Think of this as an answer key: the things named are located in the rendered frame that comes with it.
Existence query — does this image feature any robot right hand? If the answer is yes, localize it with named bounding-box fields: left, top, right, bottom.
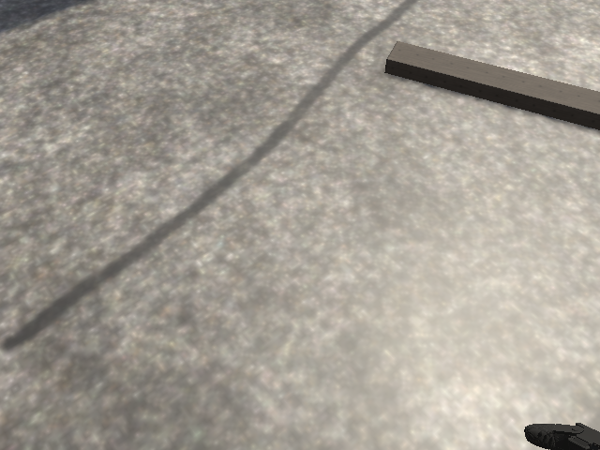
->
left=524, top=423, right=600, bottom=450

